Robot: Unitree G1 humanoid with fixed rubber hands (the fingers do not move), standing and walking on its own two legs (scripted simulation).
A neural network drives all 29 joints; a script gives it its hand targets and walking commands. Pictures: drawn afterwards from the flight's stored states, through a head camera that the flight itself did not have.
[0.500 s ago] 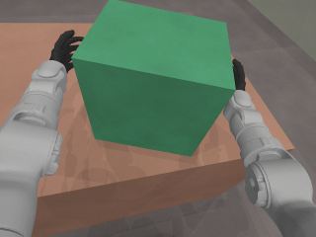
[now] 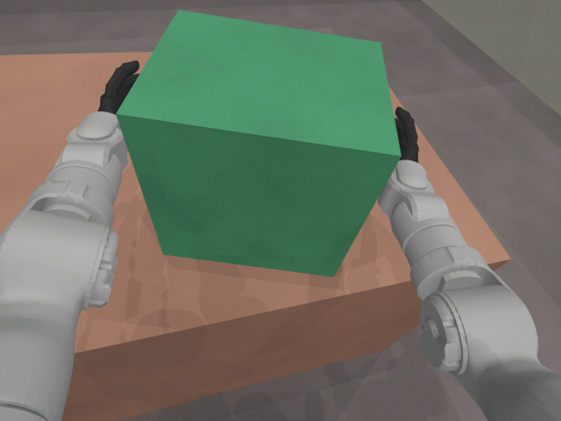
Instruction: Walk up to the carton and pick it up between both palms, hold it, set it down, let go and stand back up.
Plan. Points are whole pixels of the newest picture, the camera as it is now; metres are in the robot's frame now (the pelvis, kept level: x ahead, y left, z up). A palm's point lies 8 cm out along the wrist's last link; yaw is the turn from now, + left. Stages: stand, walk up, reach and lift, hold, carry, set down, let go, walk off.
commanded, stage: reach and lift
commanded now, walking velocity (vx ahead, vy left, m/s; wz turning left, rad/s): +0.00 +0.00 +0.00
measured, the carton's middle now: (263, 156) +0.50 -0.03 +0.08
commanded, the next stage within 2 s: none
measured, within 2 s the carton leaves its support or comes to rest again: leaves its support in 1.48 s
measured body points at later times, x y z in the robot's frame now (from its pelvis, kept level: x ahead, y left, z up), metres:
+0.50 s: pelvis -0.01 +0.01 +0.00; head +0.07 +0.06 +0.44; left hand +0.53 +0.17 +0.14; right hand +0.43 -0.22 +0.13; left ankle +0.02 +0.11 -0.73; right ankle +0.00 -0.15 -0.73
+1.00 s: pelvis +0.00 +0.01 +0.01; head +0.08 +0.06 +0.45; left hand +0.53 +0.16 +0.14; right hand +0.44 -0.21 +0.13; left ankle +0.02 +0.11 -0.73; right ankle +0.00 -0.15 -0.73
